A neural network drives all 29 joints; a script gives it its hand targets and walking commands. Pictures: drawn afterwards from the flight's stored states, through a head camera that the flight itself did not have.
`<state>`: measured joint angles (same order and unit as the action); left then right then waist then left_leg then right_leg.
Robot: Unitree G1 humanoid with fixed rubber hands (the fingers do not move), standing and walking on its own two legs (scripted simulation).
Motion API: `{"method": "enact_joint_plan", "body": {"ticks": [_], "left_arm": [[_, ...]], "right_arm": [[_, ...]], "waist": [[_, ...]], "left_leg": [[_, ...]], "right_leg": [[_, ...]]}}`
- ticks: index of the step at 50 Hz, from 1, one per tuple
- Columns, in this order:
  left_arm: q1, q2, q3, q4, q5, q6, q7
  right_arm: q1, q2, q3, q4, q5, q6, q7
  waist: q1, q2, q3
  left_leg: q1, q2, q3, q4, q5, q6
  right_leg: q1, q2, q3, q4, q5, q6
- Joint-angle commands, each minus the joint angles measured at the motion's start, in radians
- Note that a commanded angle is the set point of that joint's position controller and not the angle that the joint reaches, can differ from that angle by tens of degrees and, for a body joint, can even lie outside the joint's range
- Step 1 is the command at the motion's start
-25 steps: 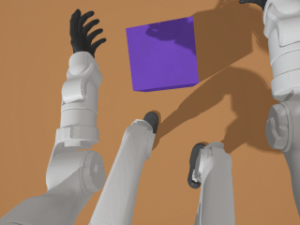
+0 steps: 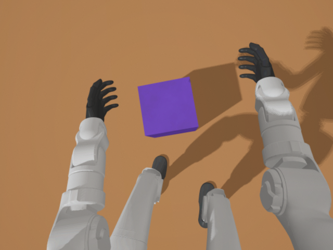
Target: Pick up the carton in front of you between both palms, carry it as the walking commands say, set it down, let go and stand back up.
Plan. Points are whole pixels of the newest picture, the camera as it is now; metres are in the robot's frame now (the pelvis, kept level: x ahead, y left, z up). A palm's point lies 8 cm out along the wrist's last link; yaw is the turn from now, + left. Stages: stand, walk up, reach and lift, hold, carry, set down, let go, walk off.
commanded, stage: let go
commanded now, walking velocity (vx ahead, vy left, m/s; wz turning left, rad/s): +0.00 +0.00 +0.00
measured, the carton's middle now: (169, 111) +0.46 +0.13 -0.54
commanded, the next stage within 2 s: stand in 1.24 s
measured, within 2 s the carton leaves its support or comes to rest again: neither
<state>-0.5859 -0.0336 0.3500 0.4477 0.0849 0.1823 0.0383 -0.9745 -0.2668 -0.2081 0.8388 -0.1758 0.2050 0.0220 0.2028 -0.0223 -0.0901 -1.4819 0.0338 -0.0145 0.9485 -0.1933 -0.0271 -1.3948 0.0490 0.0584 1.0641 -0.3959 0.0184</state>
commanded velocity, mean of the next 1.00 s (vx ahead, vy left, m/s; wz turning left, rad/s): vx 0.00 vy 0.00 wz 0.00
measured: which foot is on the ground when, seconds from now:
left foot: down 0.00-1.00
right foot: down 0.00-1.00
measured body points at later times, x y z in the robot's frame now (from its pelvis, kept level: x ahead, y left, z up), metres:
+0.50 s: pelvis +0.06 +0.02 +0.09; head +0.18 +0.02 +0.52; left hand +0.23 +0.26 +0.01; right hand +0.36 -0.16 -0.01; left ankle +0.10 +0.14 -0.63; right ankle +0.03 -0.12 -0.63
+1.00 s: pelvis +0.09 -0.01 +0.10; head +0.10 +0.00 +0.55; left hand +0.26 +0.24 +0.03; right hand +0.26 -0.24 +0.03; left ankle +0.10 +0.13 -0.63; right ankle +0.03 -0.12 -0.63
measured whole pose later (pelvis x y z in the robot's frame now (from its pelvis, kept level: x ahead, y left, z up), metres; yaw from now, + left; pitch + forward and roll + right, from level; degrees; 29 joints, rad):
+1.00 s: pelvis +0.09 -0.01 +0.10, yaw +2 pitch +0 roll +1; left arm 0.22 0.23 0.04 0.41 0.02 0.14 -0.02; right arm 0.24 -0.22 -0.02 0.48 0.03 0.03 0.03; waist 0.00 -0.04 0.03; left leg -0.24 0.01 -0.02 0.44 -0.20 -0.03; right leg -0.11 0.00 0.04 0.47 -0.36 -0.01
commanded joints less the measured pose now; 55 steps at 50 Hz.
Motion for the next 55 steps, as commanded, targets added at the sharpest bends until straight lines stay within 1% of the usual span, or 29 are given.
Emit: {"method": "enact_joint_plan", "body": {"ticks": [1,4,7,11,14,17,20,25,29,33,36,39,42,43,44,46,48,52,55], "left_arm": [[0.026,0.149,-0.031,-0.121,0.008,-0.048,-0.052],[0.137,0.184,-0.080,-0.096,-0.004,-0.065,-0.094],[0.257,0.219,-0.138,-0.079,-0.023,-0.081,-0.124],[0.427,0.267,-0.232,-0.096,-0.064,-0.108,-0.141],[0.542,0.290,-0.287,-0.144,-0.093,-0.126,-0.141],[0.632,0.300,-0.321,-0.199,-0.114,-0.138,-0.135],[0.688,0.306,-0.341,-0.236,-0.126,-0.144,-0.125],[0.748,0.323,-0.343,-0.243,-0.128,-0.147,-0.113],[0.773,0.337,-0.325,-0.202,-0.121,-0.147,-0.108],[0.810,0.341,-0.310,-0.162,-0.116,-0.149,-0.103],[0.836,0.345,-0.300,-0.138,-0.109,-0.148,-0.098],[0.848,0.351,-0.290,-0.122,-0.100,-0.143,-0.096],[0.847,0.358,-0.281,-0.113,-0.091,-0.133,-0.097],[0.811,0.385,-0.265,-0.151,-0.068,-0.084,-0.071],[0.833,0.371,-0.278,-0.127,-0.068,-0.070,-0.063],[0.829,0.370,-0.278,-0.123,-0.067,-0.059,-0.057],[0.815,0.371,-0.276,-0.118,-0.063,-0.050,-0.056],[0.786,0.373,-0.277,-0.131,-0.061,-0.025,-0.056],[0.773,0.375,-0.278,-0.147,-0.063,-0.004,-0.057]], "right_arm": [[-0.055,0.023,-0.027,-0.219,-0.007,-0.043,-0.071],[0.088,0.065,-0.025,-0.289,-0.001,-0.067,-0.122],[0.223,0.084,-0.013,-0.324,0.019,-0.091,-0.147],[0.395,0.082,0.016,-0.334,0.065,-0.130,-0.150],[0.513,0.065,0.035,-0.332,0.093,-0.159,-0.133],[0.617,0.050,0.045,-0.327,0.107,-0.183,-0.113],[0.706,0.039,0.048,-0.324,0.110,-0.200,-0.096],[0.858,0.027,0.050,-0.339,0.108,-0.213,-0.071],[0.958,0.020,0.066,-0.365,0.115,-0.211,-0.049],[1.050,0.010,0.096,-0.398,0.133,-0.208,-0.024],[1.111,-0.003,0.121,-0.428,0.152,-0.201,-0.003],[1.145,-0.014,0.139,-0.461,0.167,-0.191,0.016],[1.159,-0.016,0.153,-0.487,0.178,-0.177,0.030],[1.185,0.005,0.168,-0.439,0.206,-0.202,0.012],[1.187,-0.001,0.172,-0.449,0.205,-0.203,0.004],[1.169,-0.008,0.180,-0.463,0.211,-0.199,0.002],[1.151,-0.013,0.180,-0.463,0.211,-0.192,0.001],[1.153,-0.021,0.167,-0.449,0.200,-0.169,0.000],[1.165,-0.021,0.159,-0.441,0.192,-0.150,0.002]], "waist": [[0.020,-0.159,-0.923],[0.002,-0.127,-0.759],[-0.015,-0.086,-0.607],[-0.027,-0.036,-0.479],[-0.038,0.005,-0.407],[-0.055,0.032,-0.334],[-0.077,0.043,-0.259],[-0.114,0.043,-0.165],[-0.143,0.027,-0.114],[-0.163,0.016,-0.096],[-0.176,0.009,-0.078],[-0.178,0.001,-0.044],[-0.178,-0.013,0.000],[-0.183,-0.002,-0.042],[-0.180,-0.032,-0.027],[-0.173,-0.039,0.000],[-0.172,-0.039,0.035],[-0.190,-0.039,0.088],[-0.204,-0.030,0.116]], "left_leg": [[0.763,-0.099,0.119,-0.016,0.394,-0.013],[0.847,-0.089,0.098,-0.078,0.296,0.001],[0.940,-0.075,0.075,-0.142,0.208,0.003],[1.075,-0.064,0.049,-0.215,0.166,0.003],[1.185,-0.058,0.029,-0.266,0.171,-0.005],[1.271,-0.059,0.013,-0.310,0.188,-0.014],[1.333,-0.060,0.003,-0.344,0.198,-0.020],[1.420,-0.063,-0.002,-0.386,0.263,-0.022],[1.469,-0.070,0.002,-0.414,0.339,-0.020],[1.517,-0.077,0.002,-0.443,0.430,-0.012],[1.547,-0.083,0.002,-0.466,0.472,-0.006],[1.551,-0.090,0.006,-0.490,0.454,0.001],[1.544,-0.100,0.016,-0.509,0.389,0.006],[1.490,-0.121,0.031,-0.476,0.372,0.002],[1.468,-0.124,0.030,-0.476,0.345,0.007],[1.442,-0.130,0.037,-0.480,0.295,0.010],[1.429,-0.132,0.041,-0.480,0.249,0.011],[1.452,-0.129,0.047,-0.481,0.174,0.010],[1.483,-0.128,0.047,-0.481,0.136,0.010]], "right_leg": [[0.513,0.057,-0.037,-0.191,0.395,0.028],[0.492,0.052,-0.043,-0.277,0.229,0.029],[0.492,0.044,-0.049,-0.347,0.092,0.020],[0.535,0.034,-0.054,-0.401,0.035,0.013],[0.582,0.031,-0.058,-0.436,0.022,0.001],[0.640,0.030,-0.061,-0.474,0.023,-0.012],[0.697,0.026,-0.065,-0.511,0.027,-0.023],[0.805,0.013,-0.070,-0.575,0.085,-0.026],[0.920,0.004,-0.071,-0.625,0.186,-0.013],[1.021,-0.001,-0.062,-0.659,0.327,0.002],[1.067,-0.005,-0.054,-0.684,0.413,0.010],[1.096,-0.010,-0.045,-0.703,0.455,0.015],[1.108,-0.020,-0.035,-0.719,0.459,0.016],[1.169,-0.030,-0.034,-0.666,0.593,0.019],[1.175,-0.032,-0.026,-0.655,0.642,0.028],[1.162,-0.033,-0.020,-0.659,0.626,0.033],[1.141,-0.033,-0.021,-0.669,0.570,0.032],[1.100,-0.034,-0.029,-0.699,0.429,0.022],[1.079,-0.036,-0.034,-0.717,0.349,0.012]]}}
